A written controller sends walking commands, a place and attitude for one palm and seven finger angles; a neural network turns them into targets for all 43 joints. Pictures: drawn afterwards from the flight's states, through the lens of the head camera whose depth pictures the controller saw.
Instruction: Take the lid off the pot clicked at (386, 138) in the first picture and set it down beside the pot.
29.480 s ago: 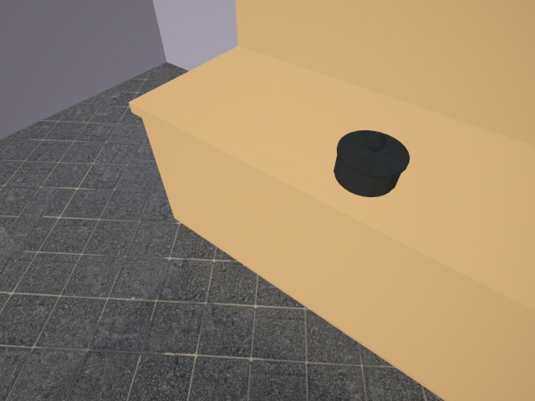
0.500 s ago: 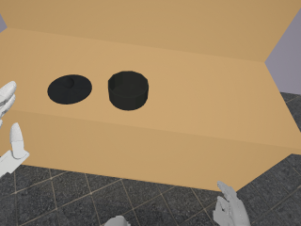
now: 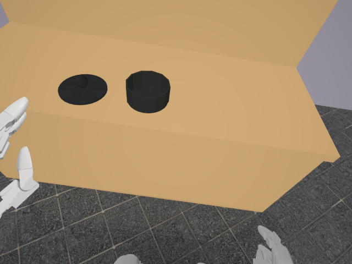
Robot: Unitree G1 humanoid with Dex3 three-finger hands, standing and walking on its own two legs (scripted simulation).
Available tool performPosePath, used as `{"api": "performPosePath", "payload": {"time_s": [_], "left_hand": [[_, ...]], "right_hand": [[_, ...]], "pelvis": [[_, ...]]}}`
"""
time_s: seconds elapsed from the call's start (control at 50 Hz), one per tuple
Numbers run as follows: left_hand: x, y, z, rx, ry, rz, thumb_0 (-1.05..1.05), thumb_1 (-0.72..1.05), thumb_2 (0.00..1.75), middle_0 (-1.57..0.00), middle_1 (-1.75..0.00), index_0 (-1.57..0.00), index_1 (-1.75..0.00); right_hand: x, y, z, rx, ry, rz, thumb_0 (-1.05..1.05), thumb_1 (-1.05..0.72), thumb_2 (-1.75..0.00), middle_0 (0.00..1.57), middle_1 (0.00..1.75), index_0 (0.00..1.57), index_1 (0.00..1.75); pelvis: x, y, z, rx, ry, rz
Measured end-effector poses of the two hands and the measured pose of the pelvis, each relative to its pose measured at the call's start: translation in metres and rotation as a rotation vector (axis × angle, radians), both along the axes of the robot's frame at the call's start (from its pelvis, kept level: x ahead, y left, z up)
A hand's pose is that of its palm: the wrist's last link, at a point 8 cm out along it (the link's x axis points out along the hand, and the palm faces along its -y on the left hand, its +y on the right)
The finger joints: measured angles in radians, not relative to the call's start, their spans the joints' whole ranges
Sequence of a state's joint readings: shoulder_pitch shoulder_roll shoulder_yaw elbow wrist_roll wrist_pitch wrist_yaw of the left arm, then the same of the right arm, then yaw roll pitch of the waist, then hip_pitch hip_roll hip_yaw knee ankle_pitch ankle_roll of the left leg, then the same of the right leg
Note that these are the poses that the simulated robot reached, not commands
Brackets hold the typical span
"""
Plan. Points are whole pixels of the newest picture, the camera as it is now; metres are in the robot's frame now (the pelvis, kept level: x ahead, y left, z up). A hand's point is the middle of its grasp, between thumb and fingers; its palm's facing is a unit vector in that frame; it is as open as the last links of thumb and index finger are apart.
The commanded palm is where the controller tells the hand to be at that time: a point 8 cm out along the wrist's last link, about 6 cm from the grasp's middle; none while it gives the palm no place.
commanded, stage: stop stepping back and stand still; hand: left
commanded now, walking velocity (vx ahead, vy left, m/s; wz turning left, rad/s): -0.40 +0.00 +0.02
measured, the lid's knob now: (81, 81) +0.71 +0.37 -0.05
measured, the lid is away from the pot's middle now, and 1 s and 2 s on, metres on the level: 0.25 0.25 0.25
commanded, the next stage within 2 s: none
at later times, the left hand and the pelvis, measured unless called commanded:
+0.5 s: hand out of the picture +0.09 +0.26 +0.17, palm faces +0.44 -0.82 -0.37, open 7.4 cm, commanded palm +0.03 +0.28 +0.19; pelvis -0.11 +0.00 -0.02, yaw -1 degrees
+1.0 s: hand out of the picture +0.02 +0.26 -0.05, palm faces +0.22 -0.93 -0.31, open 7.4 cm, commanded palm none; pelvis -0.21 +0.03 -0.04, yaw +4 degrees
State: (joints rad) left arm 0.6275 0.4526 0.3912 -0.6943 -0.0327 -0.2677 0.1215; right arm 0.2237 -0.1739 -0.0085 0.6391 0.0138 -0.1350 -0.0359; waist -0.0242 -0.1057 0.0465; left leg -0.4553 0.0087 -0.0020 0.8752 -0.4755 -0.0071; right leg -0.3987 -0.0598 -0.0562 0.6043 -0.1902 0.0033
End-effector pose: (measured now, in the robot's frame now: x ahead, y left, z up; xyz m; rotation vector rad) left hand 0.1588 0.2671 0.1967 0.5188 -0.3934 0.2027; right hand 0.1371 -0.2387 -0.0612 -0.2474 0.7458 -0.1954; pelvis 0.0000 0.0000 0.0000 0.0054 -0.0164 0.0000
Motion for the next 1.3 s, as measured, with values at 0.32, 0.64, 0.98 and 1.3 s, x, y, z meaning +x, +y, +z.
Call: {"api": "performPosePath", "payload": {"time_s": [0.32, 0.64, 0.98, 1.3], "left_hand": [[-0.096, -0.003, 0.008, 0.082, -0.063, 0.041, 0.01, 0.89, 0.9, -0.21, -0.31, -0.21, -0.3], [-0.139, 0.003, -0.012, 0.042, -0.022, 0.035, 0.01, 0.89, 0.9, -0.21, -0.31, -0.2, -0.3], [-0.166, 0.044, -0.195, -0.325, 0.628, 0.256, 0.0, 0.9, 0.9, -0.19, -0.3, -0.19, -0.29], [-0.347, -0.026, -0.4, -0.508, 1.444, 0.323, -0.02, 0.95, 0.9, -0.2, -0.3, -0.2, -0.3]], "right_hand": [[-0.064, 0.01, -0.023, 0.061, -0.056, 0.057, 0.01, -0.9, -0.9, 0.21, 0.3, 0.2, 0.3], [-0.14, 0.01, -0.016, 0.072, -0.095, 0.025, 0.01, -0.9, -0.9, 0.21, 0.3, 0.2, 0.3], [-0.218, 0.023, -0.053, -0.011, 0.101, 0.087, 0.01, -0.9, -0.9, 0.21, 0.3, 0.2, 0.3], [-0.294, -0.003, -0.099, -0.064, 0.395, 0.012, 0.01, -0.9, -0.9, 0.21, 0.3, 0.21, 0.3]], "pelvis": [[-0.072, -0.003, -0.022, -0.055, -0.06, 0.033], [-0.133, -0.001, -0.021, -0.005, -0.03, 0.008], [-0.208, 0.029, -0.034, 0.043, 0.012, 0.062], [-0.236, 0.01, -0.065, -0.107, 0.038, 0.104]]}}
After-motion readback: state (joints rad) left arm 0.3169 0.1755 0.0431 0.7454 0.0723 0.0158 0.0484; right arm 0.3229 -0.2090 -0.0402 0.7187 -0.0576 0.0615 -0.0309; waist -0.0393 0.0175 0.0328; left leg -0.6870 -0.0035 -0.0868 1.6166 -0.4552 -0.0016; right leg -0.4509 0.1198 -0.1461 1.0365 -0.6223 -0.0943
